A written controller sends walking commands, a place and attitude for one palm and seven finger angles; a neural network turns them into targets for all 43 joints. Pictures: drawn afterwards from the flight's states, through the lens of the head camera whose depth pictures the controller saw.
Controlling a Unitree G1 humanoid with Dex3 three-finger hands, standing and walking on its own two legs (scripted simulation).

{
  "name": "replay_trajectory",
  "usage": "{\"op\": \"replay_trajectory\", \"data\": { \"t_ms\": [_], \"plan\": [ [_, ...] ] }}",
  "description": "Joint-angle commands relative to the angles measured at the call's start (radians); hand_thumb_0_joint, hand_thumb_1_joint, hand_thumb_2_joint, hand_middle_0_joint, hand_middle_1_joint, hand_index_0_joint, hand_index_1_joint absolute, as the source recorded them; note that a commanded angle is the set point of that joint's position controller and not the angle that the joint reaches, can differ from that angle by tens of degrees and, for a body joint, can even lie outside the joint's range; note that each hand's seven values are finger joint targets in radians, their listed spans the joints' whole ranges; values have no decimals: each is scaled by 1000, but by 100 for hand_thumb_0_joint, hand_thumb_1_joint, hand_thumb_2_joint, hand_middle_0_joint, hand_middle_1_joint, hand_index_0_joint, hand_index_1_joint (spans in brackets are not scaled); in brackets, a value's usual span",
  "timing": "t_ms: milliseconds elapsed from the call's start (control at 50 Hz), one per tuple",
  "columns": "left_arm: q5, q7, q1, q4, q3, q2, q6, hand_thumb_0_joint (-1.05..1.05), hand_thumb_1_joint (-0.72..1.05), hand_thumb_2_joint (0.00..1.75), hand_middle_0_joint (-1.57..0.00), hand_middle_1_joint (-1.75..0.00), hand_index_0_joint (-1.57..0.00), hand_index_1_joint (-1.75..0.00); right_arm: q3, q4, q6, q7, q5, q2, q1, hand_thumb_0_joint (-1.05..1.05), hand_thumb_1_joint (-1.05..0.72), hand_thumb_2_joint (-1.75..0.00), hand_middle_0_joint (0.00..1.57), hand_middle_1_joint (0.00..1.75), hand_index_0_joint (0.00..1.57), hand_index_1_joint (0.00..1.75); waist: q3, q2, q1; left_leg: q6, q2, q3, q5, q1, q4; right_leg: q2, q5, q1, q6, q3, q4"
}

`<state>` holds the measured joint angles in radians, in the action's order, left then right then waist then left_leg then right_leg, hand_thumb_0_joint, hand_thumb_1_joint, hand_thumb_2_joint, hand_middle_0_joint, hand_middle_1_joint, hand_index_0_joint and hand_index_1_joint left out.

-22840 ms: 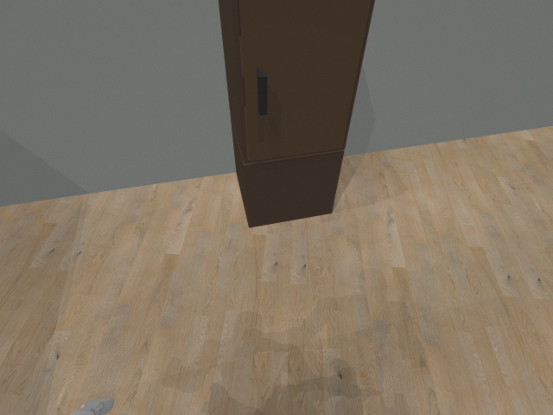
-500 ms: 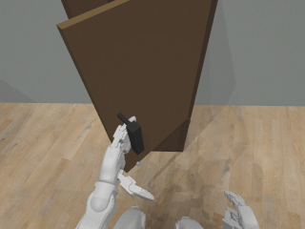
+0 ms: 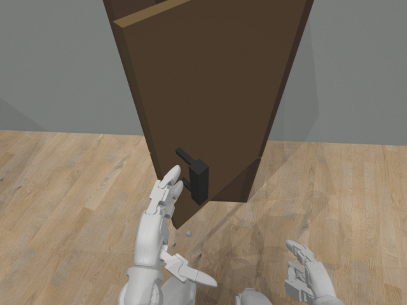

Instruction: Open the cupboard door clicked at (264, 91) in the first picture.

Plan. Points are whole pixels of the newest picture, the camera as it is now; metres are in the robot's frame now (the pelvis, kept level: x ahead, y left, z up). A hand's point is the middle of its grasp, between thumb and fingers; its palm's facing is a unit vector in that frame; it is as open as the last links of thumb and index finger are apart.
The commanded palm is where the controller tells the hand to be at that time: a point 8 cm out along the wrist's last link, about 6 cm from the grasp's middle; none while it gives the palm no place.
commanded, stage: slide the hand sideways off the handle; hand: left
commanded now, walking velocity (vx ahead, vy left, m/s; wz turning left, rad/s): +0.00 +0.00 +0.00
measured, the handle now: (191, 176) +0.35 +0.05 +0.05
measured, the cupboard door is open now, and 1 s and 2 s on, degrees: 47 47 47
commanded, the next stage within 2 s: draw the hand back to the body in 0.48 s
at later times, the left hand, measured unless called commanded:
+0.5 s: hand (164, 265) +0.19 +0.08 +0.04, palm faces -0.01 -1.00 -0.03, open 16.3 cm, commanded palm +0.17 +0.15 +0.05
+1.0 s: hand (112, 250) +0.19 +0.14 +0.12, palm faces +0.02 -1.00 -0.03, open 16.3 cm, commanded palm +0.16 +0.20 +0.13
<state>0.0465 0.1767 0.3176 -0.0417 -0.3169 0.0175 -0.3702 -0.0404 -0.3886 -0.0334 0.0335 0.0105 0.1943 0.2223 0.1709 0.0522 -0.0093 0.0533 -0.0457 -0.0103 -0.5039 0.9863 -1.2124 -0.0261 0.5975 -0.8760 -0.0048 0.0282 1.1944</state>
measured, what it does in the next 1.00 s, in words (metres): stands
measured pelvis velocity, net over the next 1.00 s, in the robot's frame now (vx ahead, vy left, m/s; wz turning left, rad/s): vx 0.01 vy -0.03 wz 0.01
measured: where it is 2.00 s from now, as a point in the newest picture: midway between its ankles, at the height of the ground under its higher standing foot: outside the picture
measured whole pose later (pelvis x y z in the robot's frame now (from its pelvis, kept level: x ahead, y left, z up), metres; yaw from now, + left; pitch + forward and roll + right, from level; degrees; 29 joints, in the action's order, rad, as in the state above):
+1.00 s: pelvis +0.01 -0.03 +0.03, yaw +1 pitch +12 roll -2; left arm -0.29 -0.19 0.61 -0.27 0.09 0.22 -0.31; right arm -0.02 -0.41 0.04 -0.08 -0.05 0.24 0.29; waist 0.18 0.06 -0.01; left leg 0.01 -0.02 -0.06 -0.48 0.81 -1.08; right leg -0.06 0.55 -0.69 -0.04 0.06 1.04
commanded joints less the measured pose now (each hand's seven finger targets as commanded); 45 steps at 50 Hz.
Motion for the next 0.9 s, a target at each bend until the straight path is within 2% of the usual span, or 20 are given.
{"op": "replay_trajectory", "data": {
  "t_ms": [0, 40, 60, 80, 120, 160, 240, 320, 400, 420, 480, 540, 560, 600, 640, 680, 700, 760, 820, 880],
  "plan": [
    [15, -22, 4, -212, 1, -18, -47, 0, -50, 30, -15, -30, -15, -30, 57, 165, 44, -12, 4, 116, -50, 0, -90, -90, 20, 30, 20, 30, 208, -59, 17, -55, 50, -120, 122, -312, 232, -4, -184, -21, -44, 37, -151],
    [12, -22, 53, -216, 70, 38, -38, 0, -50, 30, -15, -30, -15, -30, 58, 166, 37, -17, 5, 114, -41, 0, -90, -90, 20, 30, 20, 30, 221, -77, -5, -52, 44, -95, 162, -290, 217, -9, -212, 24, -47, 30, -157],
    [-1, -26, 53, -242, 69, 31, -39, 0, -50, 30, -15, -30, -15, -30, 56, 174, 36, -17, 6, 108, -48, 0, -90, -90, 20, 30, 20, 30, 226, -71, -4, -47, 38, -79, 175, -282, 207, -7, -231, 41, -46, 25, -162],
    [-11, -26, 80, -252, 103, 54, -44, 0, -50, 30, -15, -30, -15, -30, 58, 173, 35, -20, 4, 106, -45, 0, -90, -90, 20, 30, 20, 30, 229, -86, -10, -46, 39, -70, 185, -279, 200, -10, -247, 52, -45, 21, -164],
    [-33, -38, 83, -290, 108, 54, -63, 0, -50, 30, -15, -30, -15, -30, 56, 174, 39, -23, 2, 103, -46, 0, -90, -90, 20, 30, 20, 30, 217, -82, 0, -42, 36, -60, 195, -268, 188, -12, -268, 61, -43, 17, -169],
    [-51, -57, 83, -349, 91, 46, -97, 0, -50, 30, -15, -30, -15, -30, 57, 172, 53, -26, 1, 103, -49, 0, -90, -90, 20, 30, 20, 30, 229, -31, 7, -40, 34, -58, 225, -280, 173, -10, -291, 53, -42, 13, -159],
    [-102, -135, 217, -344, 124, 83, -148, 0, -50, 30, -15, -30, -15, -30, 65, 152, 82, -30, -3, 109, -33, 0, -90, -90, 20, 30, 20, 30, 231, -68, 17, -31, 29, -47, 259, -236, 133, -12, -376, 81, -33, -4, -160],
    [-134, -218, 291, -312, 192, 140, -148, 0, -50, 30, -15, -30, -15, -30, 76, 146, 86, -39, -7, 116, -35, 0, -90, -90, 20, 30, 20, 30, 188, -99, 21, -30, 24, -36, 214, -165, 109, -2, -403, 85, -16, -26, -165],
    [-172, -256, 296, -323, 282, 188, -143, 0, -50, 30, -15, -30, -15, -30, 81, 146, 86, -56, -11, 109, -44, 0, -90, -90, 20, 30, 20, 30, 193, -93, 11, -31, 19, -28, 194, -122, 82, 8, -407, 104, -6, -59, -171],
    [-189, -261, 282, -332, 310, 199, -148, 0, -50, 30, -15, -30, -15, -30, 81, 144, 89, -62, -12, 108, -47, 0, -90, -90, 20, 30, 20, 30, 199, -110, 13, -32, 20, -26, 187, -105, 67, 14, -411, 116, 0, -77, -178],
    [-231, -278, 236, -350, 354, 213, -181, 0, -50, 30, -15, -30, -15, -30, 80, 126, 105, -77, -12, 104, -48, 0, -90, -90, 20, 30, 20, 30, 228, -89, 17, -36, 21, -25, 181, -75, 27, 25, -421, 125, 11, -117, -182],
    [-258, -312, 190, -364, 335, 200, -206, 0, -50, 30, -15, -30, -15, -30, 79, 116, 124, -84, -15, 110, -50, 0, -90, -90, 20, 30, 20, 30, 226, -84, 33, -34, 25, -30, 162, -56, 5, 30, -381, 108, 17, -136, -190],
    [-260, -325, 211, -341, 324, 191, -201, 0, -50, 30, -15, -30, -15, -30, 79, 114, 127, -86, -15, 111, -51, 0, -90, -90, 20, 30, 20, 30, 219, -79, 32, -34, 26, -29, 157, -54, 3, 34, -380, 101, 20, -139, -194],
    [-266, -344, 224, -396, 361, 250, -178, 0, -50, 30, -15, -30, -15, -30, 81, 124, 124, -91, -22, 118, -42, 0, -90, -90, 20, 30, 20, 30, 254, -43, 16, -31, 27, -26, 167, -93, 29, 37, -378, 140, 22, -149, -216],
    [-268, -350, 256, -423, 392, 289, -127, 0, -50, 30, -15, -30, -15, -30, 83, 136, 112, -97, -31, 122, -39, 0, -90, -90, 20, 30, 20, 30, 280, -49, 6, -24, 26, -27, 185, -133, 64, 35, -384, 187, 28, -151, -241],
    [-276, -350, 273, -435, 418, 301, -70, 0, -50, 30, -15, -30, -15, -30, 80, 148, 98, -104, -40, 119, -42, 0, -90, -90, 20, 30, 20, 30, 252, -54, 4, -24, 23, -22, 182, -162, 100, 39, -386, 218, 35, -150, -278],
    [-286, -345, 302, -411, 449, 307, -39, 0, -50, 30, -15, -30, -15, -30, 80, 148, 90, -106, -45, 113, -44, 0, -90, -90, 20, 30, 20, 30, 220, -82, -2, -26, 22, -23, 176, -165, 118, 38, -381, 232, 39, -146, -298],
    [-308, -335, 291, -389, 466, 287, 17, 0, -50, 30, -15, -30, -15, -30, 72, 159, 81, -116, -52, 117, -60, 0, -90, -90, 20, 30, 20, 30, 141, -116, 7, -26, 20, -23, 144, -176, 155, 36, -308, 227, 41, -129, -348],
    [-339, -339, 264, -380, 494, 290, 17, 0, -50, 30, -15, -30, -15, -30, 66, 151, 95, -125, -52, 129, -52, 0, -90, -90, 20, 30, 20, 30, 88, -150, 15, -28, 24, -33, 124, -198, 186, 33, -256, 220, 39, -116, -386],
    [-343, -364, 261, -433, 454, 281, -10, 0, -50, 30, -15, -30, -15, -30, 62, 152, 119, -124, -54, 138, -39, 0, -90, -90, 20, 30, 20, 30, 92, -58, 18, -24, 25, -40, 164, -286, 237, 15, -296, 218, 20, -67, -376]
  ]
}}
